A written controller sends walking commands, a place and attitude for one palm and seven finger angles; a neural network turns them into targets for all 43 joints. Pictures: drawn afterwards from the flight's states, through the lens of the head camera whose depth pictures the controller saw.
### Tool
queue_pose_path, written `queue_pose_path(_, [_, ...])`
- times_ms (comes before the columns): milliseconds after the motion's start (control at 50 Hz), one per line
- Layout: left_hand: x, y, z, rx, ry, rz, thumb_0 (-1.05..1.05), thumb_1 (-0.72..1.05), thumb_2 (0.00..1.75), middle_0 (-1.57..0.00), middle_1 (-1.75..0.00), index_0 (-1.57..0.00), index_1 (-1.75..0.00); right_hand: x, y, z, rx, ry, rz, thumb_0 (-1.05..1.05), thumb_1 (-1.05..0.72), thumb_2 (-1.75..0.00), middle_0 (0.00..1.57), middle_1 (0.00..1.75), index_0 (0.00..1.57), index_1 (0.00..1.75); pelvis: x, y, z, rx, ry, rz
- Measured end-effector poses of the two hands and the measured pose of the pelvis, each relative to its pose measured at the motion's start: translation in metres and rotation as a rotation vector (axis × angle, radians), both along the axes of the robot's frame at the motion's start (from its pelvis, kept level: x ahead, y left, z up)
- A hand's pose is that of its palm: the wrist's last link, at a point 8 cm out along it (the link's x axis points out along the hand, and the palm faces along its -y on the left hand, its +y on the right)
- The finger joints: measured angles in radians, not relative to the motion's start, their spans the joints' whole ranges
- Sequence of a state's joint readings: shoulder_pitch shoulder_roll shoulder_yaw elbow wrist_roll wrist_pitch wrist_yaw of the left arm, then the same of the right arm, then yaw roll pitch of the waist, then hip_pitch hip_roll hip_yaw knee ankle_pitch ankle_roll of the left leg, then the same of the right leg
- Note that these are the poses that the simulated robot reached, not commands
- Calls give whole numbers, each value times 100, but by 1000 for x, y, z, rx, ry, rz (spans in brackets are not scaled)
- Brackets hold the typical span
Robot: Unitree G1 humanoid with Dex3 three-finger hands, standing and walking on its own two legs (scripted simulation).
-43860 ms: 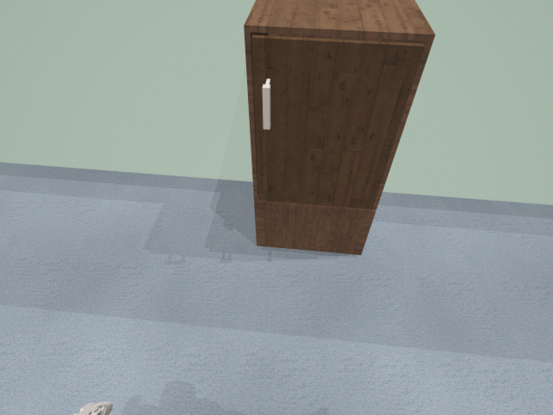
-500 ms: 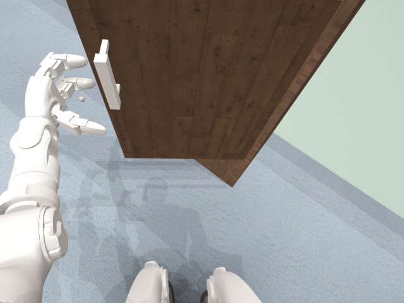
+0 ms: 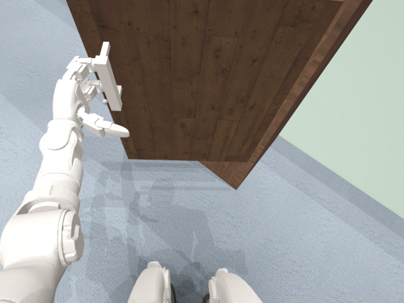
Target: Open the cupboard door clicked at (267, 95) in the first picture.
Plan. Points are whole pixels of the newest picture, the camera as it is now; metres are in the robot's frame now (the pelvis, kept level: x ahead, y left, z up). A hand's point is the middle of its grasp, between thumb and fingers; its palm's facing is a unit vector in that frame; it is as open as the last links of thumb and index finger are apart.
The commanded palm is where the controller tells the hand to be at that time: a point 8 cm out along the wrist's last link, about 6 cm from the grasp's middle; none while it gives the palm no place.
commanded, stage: slide the fingers in behind the handle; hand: left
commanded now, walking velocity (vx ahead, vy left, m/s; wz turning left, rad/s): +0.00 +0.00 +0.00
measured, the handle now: (111, 78) +0.54 +0.15 +0.07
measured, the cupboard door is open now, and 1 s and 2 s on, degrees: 40 39 43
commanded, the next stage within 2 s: close the thumb around the handle in 0.78 s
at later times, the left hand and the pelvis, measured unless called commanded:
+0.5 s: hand (115, 103) +0.49 +0.15 +0.06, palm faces -0.03 -1.00 +0.00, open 14.0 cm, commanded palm +0.46 +0.19 +0.06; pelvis +0.00 -0.02 +0.00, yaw +0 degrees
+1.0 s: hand (111, 103) +0.49 +0.15 +0.06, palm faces -0.04 -1.00 +0.00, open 13.7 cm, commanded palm +0.47 +0.20 +0.06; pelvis +0.00 -0.01 +0.00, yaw +0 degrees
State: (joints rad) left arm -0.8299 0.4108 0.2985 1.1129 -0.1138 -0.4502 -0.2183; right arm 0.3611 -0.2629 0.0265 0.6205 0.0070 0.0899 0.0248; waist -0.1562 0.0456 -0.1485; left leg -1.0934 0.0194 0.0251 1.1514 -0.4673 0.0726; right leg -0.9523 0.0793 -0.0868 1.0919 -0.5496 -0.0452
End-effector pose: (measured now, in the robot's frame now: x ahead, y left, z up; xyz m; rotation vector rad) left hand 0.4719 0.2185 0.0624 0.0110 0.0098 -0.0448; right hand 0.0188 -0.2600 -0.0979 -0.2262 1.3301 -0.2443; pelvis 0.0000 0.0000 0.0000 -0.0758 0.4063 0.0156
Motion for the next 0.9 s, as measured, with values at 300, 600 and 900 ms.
queue_pose_path(300, [-2, -18, 0, 8, 13, 23, -1, -50, 30, -30, -121, -30, -120, -15, -10, -4, 24, 14, -23, 1, -91, -90, 20, 30, 21, 30, -2, -14, -1, 18, -8, -7])
queue_pose_path(600, [-4, -17, 0, -1, 9, 13, -1, -50, 30, -30, -120, -30, -120, -10, -19, 0, 3, -3, -21, 1, -91, -90, 20, 30, 21, 30, -2, -17, -1, 16, -10, -4])
queue_pose_path(900, [-8, -15, -2, -7, 4, 14, -1, -50, 30, -31, -120, -30, -120, -1, -7, -3, 19, -25, -7, 1, -91, -90, 20, 30, 21, 30, -1, -10, -1, 13, -12, -5])
